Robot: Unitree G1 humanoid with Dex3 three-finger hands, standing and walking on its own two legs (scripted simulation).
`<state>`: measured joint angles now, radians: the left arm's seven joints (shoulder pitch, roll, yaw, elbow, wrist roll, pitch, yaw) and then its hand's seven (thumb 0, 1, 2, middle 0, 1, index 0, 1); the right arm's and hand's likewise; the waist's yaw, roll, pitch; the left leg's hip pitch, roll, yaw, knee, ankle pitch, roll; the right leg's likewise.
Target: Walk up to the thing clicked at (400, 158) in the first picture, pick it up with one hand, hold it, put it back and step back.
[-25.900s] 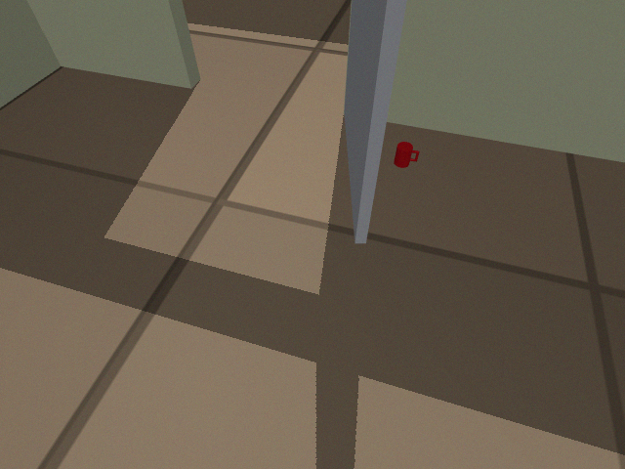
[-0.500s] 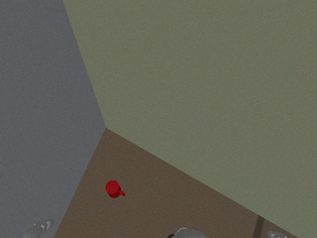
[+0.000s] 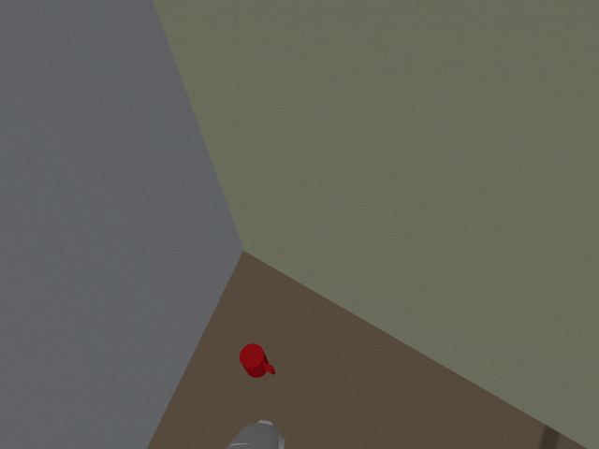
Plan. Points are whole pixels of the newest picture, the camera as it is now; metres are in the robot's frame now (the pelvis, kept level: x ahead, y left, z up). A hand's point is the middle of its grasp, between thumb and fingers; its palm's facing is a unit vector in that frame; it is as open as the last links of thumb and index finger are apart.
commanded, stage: walk up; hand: left
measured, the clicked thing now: (259, 363) +0.44 +0.21 -0.70
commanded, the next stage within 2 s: none
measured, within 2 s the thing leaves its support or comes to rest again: neither
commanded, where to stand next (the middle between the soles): +0.06 +0.00 m, yaw -2 degrees
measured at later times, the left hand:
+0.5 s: hand out of the picture +0.10 +0.23 -0.16, palm faces -0.05 -0.92 -0.40, open 7.3 cm
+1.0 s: hand out of the picture +0.01 +0.33 -0.14, palm faces +0.01 -0.85 -0.52, open 7.4 cm
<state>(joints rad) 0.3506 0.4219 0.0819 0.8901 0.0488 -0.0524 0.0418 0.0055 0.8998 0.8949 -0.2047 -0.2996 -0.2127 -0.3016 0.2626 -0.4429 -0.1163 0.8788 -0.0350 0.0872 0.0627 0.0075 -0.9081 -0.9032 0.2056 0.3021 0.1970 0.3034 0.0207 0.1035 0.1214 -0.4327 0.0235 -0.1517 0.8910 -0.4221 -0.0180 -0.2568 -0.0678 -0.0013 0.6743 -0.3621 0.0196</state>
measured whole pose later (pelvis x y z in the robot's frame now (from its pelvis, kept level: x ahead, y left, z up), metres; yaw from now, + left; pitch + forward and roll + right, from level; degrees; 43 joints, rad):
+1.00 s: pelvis -0.01 +0.02 -0.02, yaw +0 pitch -4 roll +1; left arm 0.30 0.46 0.05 0.90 0.00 -0.01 0.04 0.01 0.91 0.90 -0.20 -0.30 -0.21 -0.30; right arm 0.14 -0.38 -0.05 0.87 -0.01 0.01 0.03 0.01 -0.91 -0.90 0.21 0.30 0.20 0.30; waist 0.04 0.03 0.15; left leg -0.40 0.03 -0.01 0.81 -0.34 -0.02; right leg -0.41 -0.04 0.09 0.99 -0.55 -0.02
